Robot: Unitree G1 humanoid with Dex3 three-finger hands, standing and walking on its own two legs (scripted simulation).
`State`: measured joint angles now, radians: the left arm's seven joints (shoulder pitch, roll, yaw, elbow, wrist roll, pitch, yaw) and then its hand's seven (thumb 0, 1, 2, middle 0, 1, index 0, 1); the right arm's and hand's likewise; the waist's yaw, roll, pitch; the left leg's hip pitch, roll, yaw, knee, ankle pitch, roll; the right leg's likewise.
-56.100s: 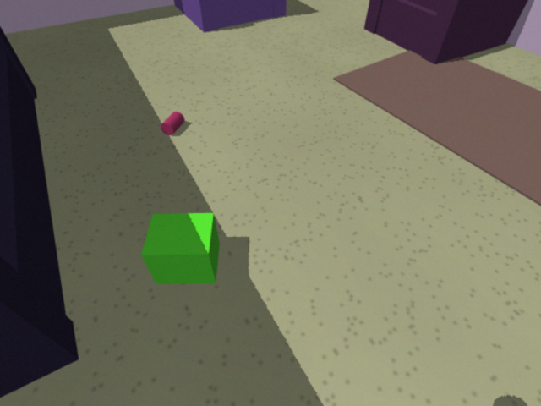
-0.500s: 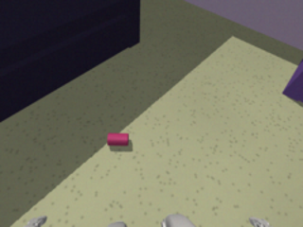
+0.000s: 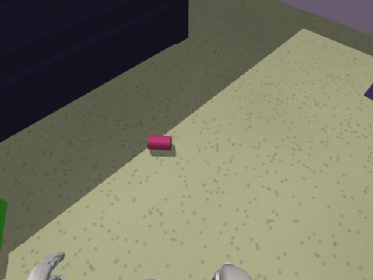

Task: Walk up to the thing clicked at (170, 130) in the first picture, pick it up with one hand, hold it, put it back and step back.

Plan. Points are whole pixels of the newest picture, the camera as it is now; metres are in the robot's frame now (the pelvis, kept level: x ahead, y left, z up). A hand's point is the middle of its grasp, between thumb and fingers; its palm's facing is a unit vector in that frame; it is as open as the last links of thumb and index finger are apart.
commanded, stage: step back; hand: left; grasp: from above
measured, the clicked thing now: (159, 142) +0.92 +0.18 -0.70
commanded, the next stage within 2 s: stand in 1.52 s
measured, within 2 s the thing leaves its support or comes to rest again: neither
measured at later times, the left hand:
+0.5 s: hand out of the picture -0.11 +0.24 -0.12, palm faces -0.05 -0.90 -0.44, open 7.4 cm
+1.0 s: hand out of the picture -0.17 +0.24 -0.13, palm faces +0.02 -0.92 -0.39, open 7.4 cm
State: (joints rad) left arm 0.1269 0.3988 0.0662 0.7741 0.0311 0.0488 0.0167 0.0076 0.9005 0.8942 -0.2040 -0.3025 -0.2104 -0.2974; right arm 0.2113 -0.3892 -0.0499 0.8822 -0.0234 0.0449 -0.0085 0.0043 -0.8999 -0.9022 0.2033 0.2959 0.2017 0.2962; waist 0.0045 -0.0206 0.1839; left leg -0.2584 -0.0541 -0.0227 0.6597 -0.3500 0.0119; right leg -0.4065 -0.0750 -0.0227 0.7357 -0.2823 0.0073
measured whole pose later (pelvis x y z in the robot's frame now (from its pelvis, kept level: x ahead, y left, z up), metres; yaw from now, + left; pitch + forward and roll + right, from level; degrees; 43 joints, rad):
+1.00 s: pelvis -0.22 -0.03 +0.01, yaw +0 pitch -3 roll -1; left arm 0.25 0.36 0.07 0.99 0.04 -0.04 -0.02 0.01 0.90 0.89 -0.20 -0.30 -0.21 -0.30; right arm 0.21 -0.38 -0.05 0.99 -0.03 0.03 0.02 0.00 -0.90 -0.90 0.20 0.30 0.20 0.30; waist 0.03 0.04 0.06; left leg -0.32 -0.01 -0.08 0.86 -0.50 0.02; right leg -0.25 0.02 -0.04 0.59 -0.29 -0.04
